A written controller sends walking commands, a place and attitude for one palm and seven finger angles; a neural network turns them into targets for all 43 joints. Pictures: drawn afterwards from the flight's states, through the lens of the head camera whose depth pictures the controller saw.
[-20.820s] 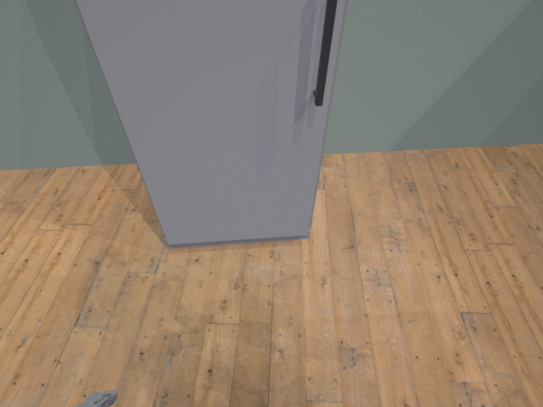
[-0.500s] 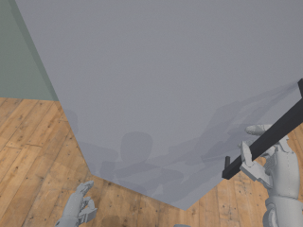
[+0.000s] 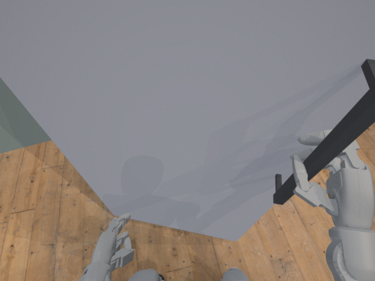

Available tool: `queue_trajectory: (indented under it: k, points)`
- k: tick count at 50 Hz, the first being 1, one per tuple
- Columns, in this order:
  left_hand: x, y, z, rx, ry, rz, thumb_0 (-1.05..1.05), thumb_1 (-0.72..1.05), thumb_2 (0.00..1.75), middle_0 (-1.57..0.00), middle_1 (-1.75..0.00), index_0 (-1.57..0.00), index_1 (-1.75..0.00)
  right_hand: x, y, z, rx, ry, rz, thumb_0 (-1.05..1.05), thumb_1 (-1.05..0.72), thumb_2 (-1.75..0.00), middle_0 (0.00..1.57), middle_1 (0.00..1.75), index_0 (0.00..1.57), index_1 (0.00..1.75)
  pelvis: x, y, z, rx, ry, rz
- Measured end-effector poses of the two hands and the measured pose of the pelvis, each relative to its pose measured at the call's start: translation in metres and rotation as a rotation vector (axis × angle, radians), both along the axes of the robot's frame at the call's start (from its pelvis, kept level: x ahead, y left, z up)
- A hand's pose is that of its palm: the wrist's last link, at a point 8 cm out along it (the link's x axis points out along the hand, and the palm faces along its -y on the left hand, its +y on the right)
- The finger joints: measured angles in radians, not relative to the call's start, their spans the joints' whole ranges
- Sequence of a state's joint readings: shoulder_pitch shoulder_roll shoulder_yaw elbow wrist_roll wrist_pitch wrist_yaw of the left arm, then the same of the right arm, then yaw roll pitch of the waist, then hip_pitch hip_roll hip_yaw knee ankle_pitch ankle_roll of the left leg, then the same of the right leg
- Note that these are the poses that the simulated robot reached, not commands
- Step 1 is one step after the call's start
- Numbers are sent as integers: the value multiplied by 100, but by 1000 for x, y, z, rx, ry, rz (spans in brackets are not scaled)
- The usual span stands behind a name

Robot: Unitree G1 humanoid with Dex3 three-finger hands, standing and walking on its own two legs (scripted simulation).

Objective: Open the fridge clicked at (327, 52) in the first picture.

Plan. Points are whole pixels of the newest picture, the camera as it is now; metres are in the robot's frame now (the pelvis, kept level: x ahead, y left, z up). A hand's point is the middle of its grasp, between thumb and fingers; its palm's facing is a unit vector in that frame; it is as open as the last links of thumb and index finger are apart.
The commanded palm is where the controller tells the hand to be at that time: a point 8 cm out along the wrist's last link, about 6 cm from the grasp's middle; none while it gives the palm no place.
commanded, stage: walk backward, drawing the door open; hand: right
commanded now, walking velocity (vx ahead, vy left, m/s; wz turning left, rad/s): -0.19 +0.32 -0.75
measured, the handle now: (311, 153) +0.30 -0.17 +0.16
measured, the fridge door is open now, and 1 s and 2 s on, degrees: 32 58 65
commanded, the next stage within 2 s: stop walking and hold the door back in 1.10 s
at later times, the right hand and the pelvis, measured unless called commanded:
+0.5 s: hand (282, 253) +0.16 -0.10 +0.15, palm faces +0.56 +0.77 -0.30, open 6.3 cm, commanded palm +0.10 -0.12 +0.16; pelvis -0.03 +0.18 +0.01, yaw -22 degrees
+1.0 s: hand out of the picture +0.05 -0.03 +0.16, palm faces +0.80 +0.53 -0.29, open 6.1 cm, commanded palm -0.01 -0.03 +0.16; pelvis -0.01 +0.33 +0.02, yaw -42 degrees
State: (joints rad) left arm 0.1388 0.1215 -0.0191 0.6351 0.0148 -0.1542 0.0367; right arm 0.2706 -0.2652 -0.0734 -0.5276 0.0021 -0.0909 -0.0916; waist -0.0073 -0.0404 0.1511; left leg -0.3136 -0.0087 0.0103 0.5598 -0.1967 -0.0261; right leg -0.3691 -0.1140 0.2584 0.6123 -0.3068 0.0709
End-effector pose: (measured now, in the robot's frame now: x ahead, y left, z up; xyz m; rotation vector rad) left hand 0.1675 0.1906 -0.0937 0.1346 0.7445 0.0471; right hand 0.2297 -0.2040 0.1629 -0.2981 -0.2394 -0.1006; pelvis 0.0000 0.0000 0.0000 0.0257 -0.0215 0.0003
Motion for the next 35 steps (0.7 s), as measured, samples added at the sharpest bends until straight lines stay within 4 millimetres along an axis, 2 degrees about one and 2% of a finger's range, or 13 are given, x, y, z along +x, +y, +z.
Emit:
queue_trajectory:
  k: [3,7,9,11,13,17,21,24,26,28,30,35]
  points:
    - [7,25,3,34,5,-16,1,90,90,-21,-30,-20,-30,-16,6,2,-12,24,-58,-4,-61,-80,46,140,30,141,-12,17,4,-27,2,-47]
    - [10,53,18,106,-8,-46,1,90,90,-21,-30,-20,-30,-36,15,2,8,30,-97,-3,-63,-79,45,140,30,141,-21,37,10,-50,9,-122]
    - [11,64,23,144,-27,-71,1,90,90,-21,-30,-20,-30,-46,19,1,33,7,-107,-1,-63,-79,45,140,31,141,-25,47,7,-43,22,-165]
    - [12,73,22,179,-66,-97,1,90,90,-21,-30,-20,-30,-56,23,-2,55,-45,-113,0,-63,-79,45,140,31,140,-28,54,-4,-16,37,-192]
    - [9,80,20,190,-52,-122,1,90,90,-20,-30,-20,-30,-64,28,-5,46,-86,-136,-1,-64,-80,45,140,31,140,-35,70,-6,-33,14,-221]
    - [-3,90,26,163,30,-227,1,90,90,-20,-30,-20,-30,-82,39,-2,33,-61,-228,-1,-63,-80,45,140,31,140,-39,108,10,-6,-10,-289]
    - [-3,106,22,119,62,-303,1,90,90,-21,-30,-20,-30,-102,54,0,30,-21,-344,0,-65,-81,45,140,31,140,-38,144,17,34,-13,-340]
    - [8,123,10,75,57,-337,1,90,90,-21,-30,-20,-30,-116,66,2,-6,-5,-448,-1,-66,-81,45,140,29,140,-32,173,11,34,-10,-368]
    - [21,136,-2,44,38,-356,1,90,90,-21,-30,-20,-30,-126,75,1,-49,-14,-525,-3,-65,-81,45,140,27,139,-25,196,-2,2,0,-378]
    - [33,151,-9,46,32,-361,1,90,90,-21,-30,-20,-30,-135,84,2,-63,-12,-591,-4,-65,-81,45,140,26,138,-28,213,-5,0,-12,-395]
    - [43,165,-6,69,32,-364,1,90,90,-21,-30,-20,-30,-144,91,3,-60,7,-627,-4,-65,-81,45,140,26,138,-29,225,-1,-17,-14,-427]
    - [62,193,16,155,6,-402,1,90,90,-21,-30,-20,-30,-170,109,4,-42,22,-671,-3,-65,-79,45,140,28,138,-28,248,8,-42,-4,-518]
